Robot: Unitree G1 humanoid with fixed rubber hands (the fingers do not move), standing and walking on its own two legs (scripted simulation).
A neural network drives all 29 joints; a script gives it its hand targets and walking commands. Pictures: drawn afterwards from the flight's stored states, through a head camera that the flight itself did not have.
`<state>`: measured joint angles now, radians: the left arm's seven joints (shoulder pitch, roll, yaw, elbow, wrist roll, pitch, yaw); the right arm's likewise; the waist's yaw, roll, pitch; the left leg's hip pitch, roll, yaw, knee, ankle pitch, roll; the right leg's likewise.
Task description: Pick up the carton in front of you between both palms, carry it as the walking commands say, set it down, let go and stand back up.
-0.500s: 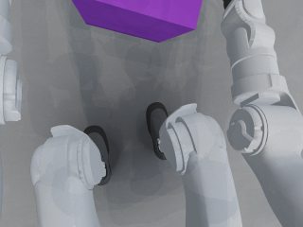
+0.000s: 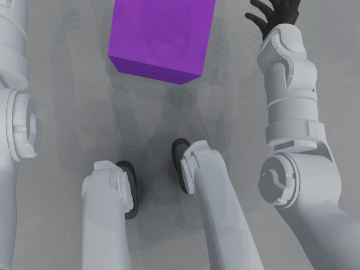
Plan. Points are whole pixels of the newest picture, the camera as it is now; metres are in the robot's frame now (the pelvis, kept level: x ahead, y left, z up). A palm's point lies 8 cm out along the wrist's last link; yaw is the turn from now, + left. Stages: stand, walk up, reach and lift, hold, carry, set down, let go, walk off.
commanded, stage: set down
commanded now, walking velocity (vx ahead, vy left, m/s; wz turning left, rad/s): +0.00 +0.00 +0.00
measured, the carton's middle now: (159, 36) +0.58 -0.07 -0.38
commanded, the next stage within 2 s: let go in 0.38 s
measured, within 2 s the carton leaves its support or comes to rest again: neither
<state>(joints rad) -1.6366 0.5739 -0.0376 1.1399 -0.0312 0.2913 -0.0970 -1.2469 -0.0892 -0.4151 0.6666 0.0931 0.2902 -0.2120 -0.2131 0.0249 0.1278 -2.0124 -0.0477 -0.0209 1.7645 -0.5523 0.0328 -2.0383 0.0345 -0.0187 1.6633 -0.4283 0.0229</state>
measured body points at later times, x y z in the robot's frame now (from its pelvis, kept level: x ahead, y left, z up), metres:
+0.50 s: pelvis +0.03 +0.01 +0.13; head +0.35 +0.01 +0.44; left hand +0.63 +0.14 +0.04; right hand +0.51 -0.24 +0.03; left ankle +0.08 +0.10 -0.47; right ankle +0.12 -0.12 -0.47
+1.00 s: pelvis +0.08 -0.03 +0.23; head +0.26 -0.01 +0.64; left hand +0.44 +0.17 +0.13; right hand +0.37 -0.26 +0.14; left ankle +0.08 +0.10 -0.47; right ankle +0.12 -0.12 -0.47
